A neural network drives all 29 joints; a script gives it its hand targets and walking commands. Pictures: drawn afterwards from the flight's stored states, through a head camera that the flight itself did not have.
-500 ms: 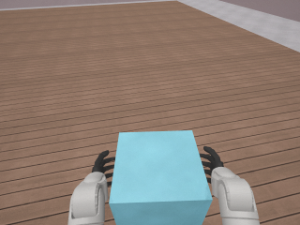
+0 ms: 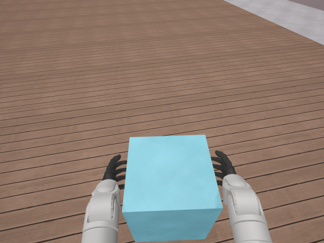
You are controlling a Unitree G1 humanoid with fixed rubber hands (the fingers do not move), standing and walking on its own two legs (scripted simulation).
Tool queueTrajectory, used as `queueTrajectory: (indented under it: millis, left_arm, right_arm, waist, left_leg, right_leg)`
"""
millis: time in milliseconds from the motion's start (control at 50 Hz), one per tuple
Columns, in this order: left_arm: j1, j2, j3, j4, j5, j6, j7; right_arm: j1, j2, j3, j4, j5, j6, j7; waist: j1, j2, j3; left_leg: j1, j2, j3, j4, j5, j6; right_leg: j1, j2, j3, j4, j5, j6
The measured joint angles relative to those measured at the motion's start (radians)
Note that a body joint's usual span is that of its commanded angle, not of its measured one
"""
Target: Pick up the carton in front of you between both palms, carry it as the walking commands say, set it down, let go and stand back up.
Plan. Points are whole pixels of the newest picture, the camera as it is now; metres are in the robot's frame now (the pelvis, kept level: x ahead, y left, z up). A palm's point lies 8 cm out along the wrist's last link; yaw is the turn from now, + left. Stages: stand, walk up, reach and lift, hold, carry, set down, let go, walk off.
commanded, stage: carry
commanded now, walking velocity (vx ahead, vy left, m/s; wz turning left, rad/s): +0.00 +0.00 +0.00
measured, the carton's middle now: (168, 190) +0.31 +0.00 -0.04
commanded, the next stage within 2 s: hold in 0.36 s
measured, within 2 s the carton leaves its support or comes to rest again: neither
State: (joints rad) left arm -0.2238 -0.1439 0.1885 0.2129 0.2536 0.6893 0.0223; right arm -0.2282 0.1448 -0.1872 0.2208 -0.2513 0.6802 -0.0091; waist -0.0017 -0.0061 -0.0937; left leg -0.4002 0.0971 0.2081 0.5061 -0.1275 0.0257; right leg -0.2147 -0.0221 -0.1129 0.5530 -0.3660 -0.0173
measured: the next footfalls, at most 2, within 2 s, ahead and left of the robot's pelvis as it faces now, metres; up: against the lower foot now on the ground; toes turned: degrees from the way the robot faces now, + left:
none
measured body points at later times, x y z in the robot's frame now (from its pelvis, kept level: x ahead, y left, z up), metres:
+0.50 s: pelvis +0.00 +0.00 +0.01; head -0.01 +0.01 +0.46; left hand +0.30 +0.14 +0.03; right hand +0.29 -0.17 +0.03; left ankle +0.08 +0.13 -0.73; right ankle -0.05 -0.10 -0.73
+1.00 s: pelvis -0.01 +0.04 +0.01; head -0.03 +0.07 +0.46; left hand +0.31 +0.15 +0.03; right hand +0.27 -0.15 +0.04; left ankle +0.08 +0.13 -0.73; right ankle -0.05 -0.10 -0.73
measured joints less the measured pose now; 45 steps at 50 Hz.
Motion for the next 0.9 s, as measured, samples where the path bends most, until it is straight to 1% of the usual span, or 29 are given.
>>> queueTrajectory:
  millis: [100,200,360,380,400,440,460,480,500,520,560,620,720,900]
  left_arm:
    - [0.023,0.004,-0.022,-0.054,-0.018,0.031,0.006]
    - [0.034,0.006,-0.03,-0.055,-0.018,0.051,0.006]
    - [0.033,0.006,-0.029,-0.057,-0.018,0.055,0.006]
    - [0.03,0.005,-0.029,-0.06,-0.015,0.053,0.006]
    - [0.034,0.006,-0.028,-0.071,-0.011,0.051,0.006]
    - [0.05,0.008,-0.03,-0.09,-0.008,0.045,0.007]
    - [0.057,0.009,-0.031,-0.095,-0.008,0.041,0.008]
    - [0.062,0.01,-0.034,-0.096,-0.009,0.038,0.011]
    - [0.065,0.01,-0.037,-0.096,-0.011,0.035,0.014]
    - [0.066,0.01,-0.039,-0.093,-0.012,0.033,0.015]
    - [0.059,0.009,-0.045,-0.082,-0.012,0.03,0.018]
    - [0.045,0.008,-0.051,-0.066,-0.004,0.026,0.017]
    - [0.025,0.004,-0.039,-0.049,0.012,0.023,0.01]
    - [0.017,0.003,-0.02,-0.045,0.017,0.03,0.009]
  right_arm:
    - [0.023,-0.004,0.02,-0.054,0.018,0.031,-0.004]
    - [0.036,-0.006,0.027,-0.057,0.018,0.051,-0.004]
    - [0.035,-0.006,0.027,-0.059,0.018,0.055,-0.004]
    - [0.032,-0.006,0.023,-0.056,0.02,0.048,-0.003]
    - [0.03,-0.005,0.026,-0.05,0.021,0.037,-0.002]
    - [0.029,-0.005,0.037,-0.038,0.017,0.016,0.001]
    - [0.029,-0.005,0.04,-0.033,0.016,0.008,0.002]
    - [0.031,-0.005,0.04,-0.03,0.016,0.004,0.004]
    - [0.032,-0.005,0.038,-0.027,0.017,0.0,0.005]
    - [0.034,-0.006,0.037,-0.025,0.019,-0.003,0.006]
    - [0.04,-0.007,0.029,-0.026,0.022,-0.009,0.006]
    - [0.045,-0.008,0.015,-0.026,0.029,-0.016,0.006]
    - [0.028,-0.005,0.002,-0.005,0.026,-0.024,0.007]
    - [-0.002,0.001,-0.006,0.031,0.005,-0.029,0.017]
  waist:
    - [0.002,-0.002,-0.002]
    - [0.002,-0.002,-0.009]
    - [0.0,-0.002,-0.006]
    - [0.0,-0.008,0.019]
    - [0.008,-0.016,0.051]
    - [0.017,-0.025,0.1]
    - [0.02,-0.027,0.116]
    - [0.02,-0.027,0.13]
    - [0.019,-0.026,0.14]
    - [0.014,-0.027,0.147]
    - [0.002,-0.032,0.156]
    - [-0.006,-0.039,0.16]
    - [0.0,-0.047,0.167]
    - [0.011,-0.054,0.169]
  left_leg:
    - [0.0,0.0,0.001,0.003,-0.004,-0.001]
    - [0.006,0.001,0.001,0.008,-0.01,-0.004]
    - [0.009,0.003,-0.001,0.006,-0.009,-0.008]
    - [0.035,-0.006,-0.01,-0.008,0.005,-0.004]
    - [0.075,-0.028,-0.051,-0.033,0.006,-0.004]
    - [0.139,-0.052,-0.117,-0.079,0.037,-0.018]
    - [0.165,-0.058,-0.146,-0.097,0.022,-0.023]
    - [0.183,-0.062,-0.169,-0.112,0.041,-0.036]
    - [0.2,-0.065,-0.191,-0.121,0.039,-0.039]
    - [0.212,-0.065,-0.198,-0.128,0.027,-0.042]
    - [0.227,-0.064,-0.192,-0.137,0.03,-0.049]
    - [0.243,-0.066,-0.176,-0.147,0.036,-0.042]
    - [0.258,-0.073,-0.153,-0.153,0.038,-0.03]
    - [0.26,-0.088,-0.133,-0.15,0.038,-0.009]
  right_leg:
    - [0.0,-0.001,0.001,0.004,-0.005,0.0]
    - [0.007,0.0,0.001,0.005,-0.01,-0.002]
    - [0.01,0.003,0.0,0.004,-0.01,-0.005]
    - [0.034,0.0,0.001,-0.004,-0.008,-0.006]
    - [0.064,0.002,0.017,-0.022,0.007,0.001]
    - [0.121,0.013,0.044,-0.068,0.029,-0.004]
    - [0.142,0.019,0.058,-0.091,0.041,-0.007]
    - [0.159,0.026,0.068,-0.109,0.052,-0.009]
    - [0.172,0.033,0.08,-0.123,0.062,-0.009]
    - [0.182,0.037,0.089,-0.134,0.07,-0.009]
    - [0.194,0.038,0.1,-0.144,0.078,-0.006]
    - [0.199,0.034,0.117,-0.144,0.082,0.0]
    - [0.2,0.025,0.14,-0.136,0.084,0.011]
    - [0.2,0.007,0.159,-0.14,0.093,0.026]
